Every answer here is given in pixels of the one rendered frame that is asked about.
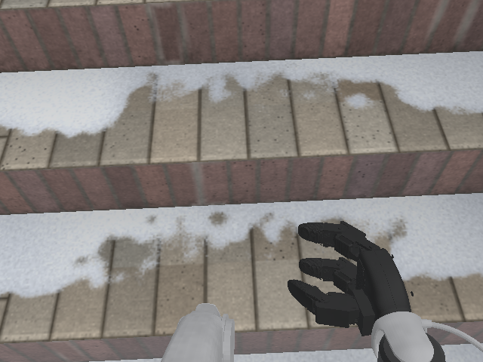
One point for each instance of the robot right hand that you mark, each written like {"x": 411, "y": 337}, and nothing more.
{"x": 371, "y": 289}

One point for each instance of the robot left thigh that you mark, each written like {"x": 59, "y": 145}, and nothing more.
{"x": 202, "y": 336}

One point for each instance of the robot left shin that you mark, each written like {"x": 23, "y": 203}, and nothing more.
{"x": 205, "y": 307}

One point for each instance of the right robot forearm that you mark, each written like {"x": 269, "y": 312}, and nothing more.
{"x": 399, "y": 337}

